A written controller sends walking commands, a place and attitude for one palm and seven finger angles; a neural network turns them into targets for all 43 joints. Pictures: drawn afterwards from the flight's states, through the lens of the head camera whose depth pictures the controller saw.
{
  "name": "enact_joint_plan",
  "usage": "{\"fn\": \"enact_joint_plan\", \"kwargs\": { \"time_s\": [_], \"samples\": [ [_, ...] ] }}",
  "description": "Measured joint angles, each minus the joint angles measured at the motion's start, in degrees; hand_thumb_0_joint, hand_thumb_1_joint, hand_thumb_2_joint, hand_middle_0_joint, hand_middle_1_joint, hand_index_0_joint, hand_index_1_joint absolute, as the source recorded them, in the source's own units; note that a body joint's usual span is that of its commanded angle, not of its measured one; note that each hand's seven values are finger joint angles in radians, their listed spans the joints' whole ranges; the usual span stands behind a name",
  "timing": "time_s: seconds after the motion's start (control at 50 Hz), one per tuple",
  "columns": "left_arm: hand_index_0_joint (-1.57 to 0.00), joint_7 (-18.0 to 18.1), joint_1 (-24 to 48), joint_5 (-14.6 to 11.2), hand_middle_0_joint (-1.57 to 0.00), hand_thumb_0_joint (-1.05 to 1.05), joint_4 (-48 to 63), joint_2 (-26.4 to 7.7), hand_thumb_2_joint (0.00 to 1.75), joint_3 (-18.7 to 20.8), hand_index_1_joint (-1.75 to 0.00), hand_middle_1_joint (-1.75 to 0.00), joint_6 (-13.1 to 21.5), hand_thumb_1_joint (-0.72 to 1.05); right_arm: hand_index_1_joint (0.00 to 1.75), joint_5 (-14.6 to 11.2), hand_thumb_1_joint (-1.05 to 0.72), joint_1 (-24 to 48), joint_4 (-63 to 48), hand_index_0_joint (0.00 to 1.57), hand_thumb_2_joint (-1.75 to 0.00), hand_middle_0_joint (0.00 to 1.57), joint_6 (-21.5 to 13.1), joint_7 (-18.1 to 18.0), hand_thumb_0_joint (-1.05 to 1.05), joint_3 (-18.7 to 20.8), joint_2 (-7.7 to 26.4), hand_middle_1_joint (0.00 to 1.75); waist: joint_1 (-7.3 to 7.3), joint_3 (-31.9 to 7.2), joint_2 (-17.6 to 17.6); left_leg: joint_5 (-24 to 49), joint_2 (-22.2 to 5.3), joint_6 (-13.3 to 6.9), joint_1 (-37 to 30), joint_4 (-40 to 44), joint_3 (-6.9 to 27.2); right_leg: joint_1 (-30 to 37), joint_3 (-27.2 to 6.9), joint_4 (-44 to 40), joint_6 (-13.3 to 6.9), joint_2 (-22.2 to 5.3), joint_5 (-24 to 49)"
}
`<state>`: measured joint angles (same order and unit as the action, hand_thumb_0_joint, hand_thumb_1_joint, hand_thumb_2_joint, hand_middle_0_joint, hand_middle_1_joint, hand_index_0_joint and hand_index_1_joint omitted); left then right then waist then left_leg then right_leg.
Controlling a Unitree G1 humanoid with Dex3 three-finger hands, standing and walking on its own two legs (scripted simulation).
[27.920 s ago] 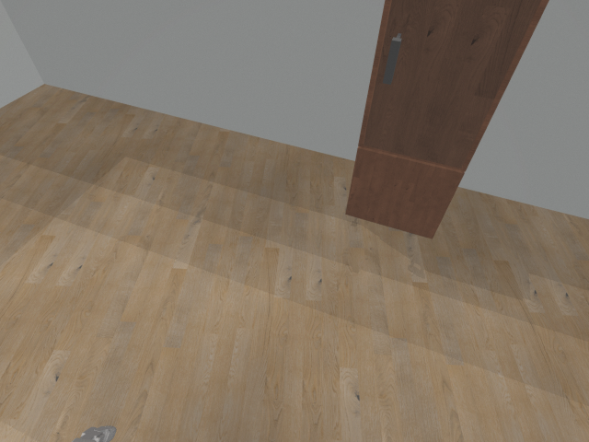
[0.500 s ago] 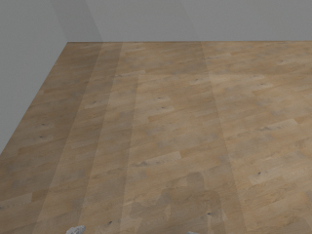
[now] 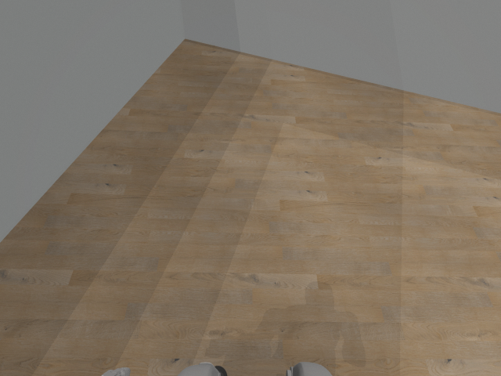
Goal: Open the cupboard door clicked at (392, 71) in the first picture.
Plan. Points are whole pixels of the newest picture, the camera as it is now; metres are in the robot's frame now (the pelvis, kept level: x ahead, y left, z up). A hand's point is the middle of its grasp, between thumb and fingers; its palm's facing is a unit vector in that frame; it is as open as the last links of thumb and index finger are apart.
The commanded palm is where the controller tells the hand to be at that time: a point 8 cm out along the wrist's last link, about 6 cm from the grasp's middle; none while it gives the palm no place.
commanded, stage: turn to face it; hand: left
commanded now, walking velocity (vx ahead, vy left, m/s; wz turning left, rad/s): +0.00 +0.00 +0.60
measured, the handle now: out of the picture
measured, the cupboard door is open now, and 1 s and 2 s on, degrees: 46 46 46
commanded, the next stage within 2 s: none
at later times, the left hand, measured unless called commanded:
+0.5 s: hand out of the picture +0.01 +0.13 -0.16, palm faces +0.34 -0.91 -0.25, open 7.4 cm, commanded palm none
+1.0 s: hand out of the picture +0.02 +0.12 -0.15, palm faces +0.60 -0.74 -0.30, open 7.4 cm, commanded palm none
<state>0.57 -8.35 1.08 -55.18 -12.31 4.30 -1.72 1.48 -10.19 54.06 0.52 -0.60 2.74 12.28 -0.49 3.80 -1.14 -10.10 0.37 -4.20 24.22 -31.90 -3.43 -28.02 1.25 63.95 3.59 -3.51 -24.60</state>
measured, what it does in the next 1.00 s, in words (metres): steps to the right, turning left: right foot, then left foot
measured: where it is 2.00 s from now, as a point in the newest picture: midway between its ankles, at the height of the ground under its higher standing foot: outside the picture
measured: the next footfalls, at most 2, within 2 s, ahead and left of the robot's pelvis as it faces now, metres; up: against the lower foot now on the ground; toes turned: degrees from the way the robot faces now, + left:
right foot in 0.24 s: +0.06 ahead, -0.19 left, +0.00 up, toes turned +9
left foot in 0.58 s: +0.03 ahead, +0.06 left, +0.00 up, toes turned +29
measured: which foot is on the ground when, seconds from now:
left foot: down 0.00-0.22, up 0.24-0.56, down 0.58-0.88, up 0.90-1.00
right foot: up 0.00-0.22, down 0.24-0.58, up 0.60-0.86, down 0.88-1.00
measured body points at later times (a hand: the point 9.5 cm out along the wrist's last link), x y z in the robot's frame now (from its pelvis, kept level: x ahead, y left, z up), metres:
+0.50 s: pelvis +0.03 -0.08 +0.01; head +0.09 -0.06 +0.45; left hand +0.00 +0.18 -0.14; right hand +0.21 -0.29 -0.14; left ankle +0.00 +0.05 -0.69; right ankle +0.02 -0.19 -0.73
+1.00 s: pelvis +0.06 -0.11 +0.00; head +0.12 -0.09 +0.45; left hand -0.02 +0.15 -0.12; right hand +0.30 -0.26 -0.15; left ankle -0.03 -0.01 -0.66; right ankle +0.13 -0.20 -0.73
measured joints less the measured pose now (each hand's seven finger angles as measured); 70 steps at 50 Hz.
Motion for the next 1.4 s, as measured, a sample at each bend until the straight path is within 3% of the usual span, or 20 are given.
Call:
{"fn": "enact_joint_plan", "kwargs": {
  "time_s": [0.16,0.22,0.24,0.28,0.34,0.42,0.54,0.56,0.58,0.62,0.7,0.8,0.88,0.94,1.02,1.16,1.22,1.28,1.34,1.4],
  "samples": [
    [-0.20,0.03,1.64,-0.03,-0.20,0.01,3.54,-0.99,0.90,-0.09,-0.30,-0.29,-0.41,0.91,0.30,0.15,-0.90,0.26,-1.48,0.20,-0.90,0.21,1.49,1.02,0.00,1.07,0.41,0.30,-0.99,-0.48,2.77,2.03,0.33,2.56,-0.41,2.83,6.64,4.04,-0.97,-16.20,-0.13,1.49,-0.23],
    [-0.20,0.02,1.21,-0.14,-0.20,0.01,4.84,-1.26,0.90,-0.36,-0.30,-0.29,0.31,0.91,0.30,-0.10,-0.90,-0.25,-1.84,0.21,-0.90,0.21,2.47,1.23,0.00,1.71,0.73,0.30,-1.14,-0.91,3.18,1.47,1.32,4.10,0.84,1.01,9.23,9.73,-0.32,-28.41,-1.13,2.50,2.81],
    [-0.20,0.09,0.48,0.09,-0.20,0.01,5.53,-1.78,0.90,-0.38,-0.30,-0.29,0.87,0.91,0.30,-0.33,-0.90,-0.53,-2.00,0.21,-0.90,0.21,2.83,1.31,0.00,1.93,0.58,0.30,-0.71,-1.51,1.88,-1.79,2.43,4.65,2.25,-1.56,8.86,11.24,-1.14,-33.00,-2.53,1.52,4.10],
    [-0.20,0.50,0.09,0.35,-0.20,0.01,5.24,-0.82,0.90,-0.75,-0.30,-0.29,1.06,0.91,0.30,-0.31,-0.90,0.08,-1.55,0.20,-0.90,0.21,3.47,1.51,0.00,2.58,1.73,0.30,-0.59,-0.58,3.20,-11.46,2.19,5.37,5.36,-12.57,8.07,11.19,0.45,-31.13,-3.30,1.48,5.73],
    [-0.20,0.88,-1.62,0.29,-0.20,0.01,4.81,0.22,0.90,-1.26,-0.30,-0.29,0.99,0.91,0.30,-0.31,-0.90,0.48,-1.13,0.20,-0.90,0.20,4.10,1.84,0.00,2.95,2.57,0.30,-0.91,0.29,3.06,-14.48,1.05,6.55,8.15,-27.52,4.40,13.73,2.94,-32.18,-3.29,0.08,5.64],
    [-0.20,0.75,-3.52,0.35,-0.20,0.01,4.15,0.44,0.90,-1.74,-0.30,-0.29,1.54,0.91,0.30,-0.66,-0.91,1.35,-1.24,0.20,-0.90,0.20,4.17,2.25,0.00,2.31,2.21,0.30,-0.61,1.57,0.28,-15.29,-0.81,7.66,4.72,-24.11,0.36,16.44,5.61,-34.06,-3.35,-2.38,5.59],
    [-0.20,0.21,-5.94,0.32,-0.20,0.01,3.03,-0.15,0.90,-1.82,-0.30,-0.30,1.63,0.90,0.30,-0.95,-0.91,4.49,-2.14,0.20,-0.90,0.20,3.67,2.44,0.00,1.17,1.96,0.30,0.78,3.06,-1.90,-11.94,-0.85,6.64,-3.51,-7.27,-2.44,16.37,10.00,-30.02,-2.46,-4.82,2.26],
    [-0.20,0.09,-6.54,0.11,-0.20,0.01,2.84,-0.44,0.90,-1.69,-0.30,-0.30,1.48,0.90,0.30,-0.86,-0.91,4.76,-2.64,0.20,-0.90,0.20,3.25,2.50,0.00,0.99,2.09,0.30,0.83,2.87,-1.99,-7.65,-0.81,5.99,-5.53,-3.18,-2.86,15.47,10.62,-27.56,-2.14,-5.23,1.03],
    [-0.20,-0.06,-7.00,-0.14,-0.20,0.01,2.70,-0.68,0.90,-1.53,-0.30,-0.30,1.10,0.90,0.30,-0.67,-0.91,4.91,-3.24,0.20,-0.90,0.20,2.61,2.51,0.00,0.98,2.39,0.30,0.68,2.42,-1.55,-4.45,-0.98,3.47,-6.06,-1.44,-2.29,13.40,10.78,-23.25,-1.49,-5.38,-0.13],
    [-0.20,0.14,-5.85,-0.18,-0.20,0.01,2.01,-1.98,0.90,-1.12,-0.30,-0.30,-0.47,0.90,0.30,-0.59,-0.91,5.60,-3.72,0.20,-0.90,0.20,1.69,2.17,0.00,0.88,1.76,0.30,1.00,3.27,-2.70,-6.53,-0.22,2.02,-4.49,-4.71,-1.41,8.23,6.54,-11.62,-0.31,-5.01,-5.76],
    [-0.20,0.26,-2.97,-0.17,-0.20,0.01,1.58,-2.92,0.90,-0.20,-0.30,-0.29,-1.88,0.91,0.30,-0.30,-0.90,4.70,-3.76,0.20,-0.90,0.20,1.42,1.14,0.00,0.39,1.06,0.30,1.27,3.17,-1.87,-6.55,-0.22,3.44,-4.79,-3.08,1.73,1.23,1.67,-1.29,0.67,-2.41,-4.20],
    [-0.20,-0.34,-1.09,-0.16,-0.20,0.01,3.91,-2.56,0.90,-0.02,-0.30,-0.29,-1.12,0.91,0.30,0.00,-0.90,3.22,-2.71,0.20,-0.90,0.21,2.16,1.17,0.00,0.47,0.98,0.30,1.01,2.23,0.65,-4.42,-0.56,4.60,-5.43,-0.15,5.62,1.85,0.24,-10.93,0.46,-0.66,-0.96],
    [-0.20,-0.42,-1.00,-0.13,-0.20,0.01,5.97,-2.41,0.90,-0.31,-0.30,-0.29,0.38,0.91,0.30,-0.27,-0.90,1.64,-2.60,0.21,-0.90,0.21,3.06,1.31,0.00,1.05,0.98,0.30,0.37,0.92,1.76,-5.55,0.10,6.21,-3.41,-2.95,8.79,8.72,0.79,-27.68,-0.41,0.76,4.03],
    [-0.20,0.14,-0.82,0.32,-0.20,0.01,6.38,-1.00,0.90,-0.93,-0.30,-0.29,1.34,0.91,0.30,-0.49,-0.90,1.86,-2.08,0.20,-0.90,0.21,3.91,1.49,0.00,2.08,1.95,0.30,0.12,1.65,3.03,-16.39,0.94,5.95,1.81,-17.91,8.21,9.12,2.84,-27.14,-3.34,0.21,5.32],
    [-0.20,0.68,-2.07,0.31,-0.20,0.01,6.07,0.63,0.90,-1.69,-0.30,-0.29,1.32,0.91,0.30,-0.56,-0.90,2.23,-1.30,0.20,-0.90,0.20,4.47,2.02,0.00,2.39,2.22,0.30,-0.63,2.09,2.32,-16.10,-0.12,7.01,5.50,-32.48,3.64,12.32,5.63,-30.55,-3.94,-1.43,6.49],
    [-0.20,0.30,-3.30,0.55,-0.20,0.01,4.87,1.24,0.90,-2.14,-0.30,-0.30,1.66,0.90,0.30,-1.01,-0.91,2.89,-1.38,0.20,-0.90,0.20,4.08,2.51,0.00,1.42,0.85,0.30,-0.03,2.53,-1.20,-15.81,-1.52,7.39,-1.71,-14.56,-1.55,14.63,10.60,-32.13,-3.15,-4.45,6.04],
    [-0.21,-0.04,-4.27,0.17,-0.20,0.01,4.42,0.61,0.90,-1.63,-0.30,-0.30,1.34,0.90,0.30,-0.95,-0.91,3.07,-2.32,0.20,-0.90,0.20,3.22,2.66,0.00,0.93,0.86,0.30,0.28,2.16,-1.65,-7.68,-1.55,6.08,-6.63,-2.75,-2.37,13.21,12.80,-27.55,-2.12,-5.56,3.22],
    [-0.20,0.05,-3.52,-0.06,-0.20,0.01,3.38,-1.01,0.90,-0.80,-0.30,-0.30,-0.64,0.90,0.30,-0.46,-0.91,3.32,-2.96,0.20,-0.90,0.20,1.78,2.22,0.00,0.76,0.26,0.30,0.30,2.30,-2.66,-7.94,-0.58,2.52,-4.64,-5.05,-0.98,6.94,7.63,-12.49,-0.15,-4.66,-5.99],
    [-0.20,0.19,-2.00,-0.11,-0.20,0.01,2.33,-2.05,0.90,-0.11,-0.30,-0.30,-1.63,0.91,0.30,-0.27,-0.90,2.39,-3.04,0.20,-0.90,0.20,1.18,1.10,0.00,0.40,-0.24,0.30,0.39,2.06,-2.21,-7.69,-0.26,2.57,-5.02,-3.17,0.94,1.65,3.05,-1.73,0.64,-2.39,-4.32],
    [-0.20,-0.01,-0.88,-0.21,-0.20,0.01,2.81,-2.56,0.90,0.22,-0.30,-0.29,-1.50,0.91,0.30,-0.23,-0.90,1.37,-2.47,0.20,-0.90,0.21,1.12,0.61,0.00,0.09,-0.38,0.30,0.55,1.88,-1.35,-5.43,0.01,3.00,-6.34,0.38,2.75,-0.16,0.86,-1.09,1.01,-1.47,-1.04]
  ]
}}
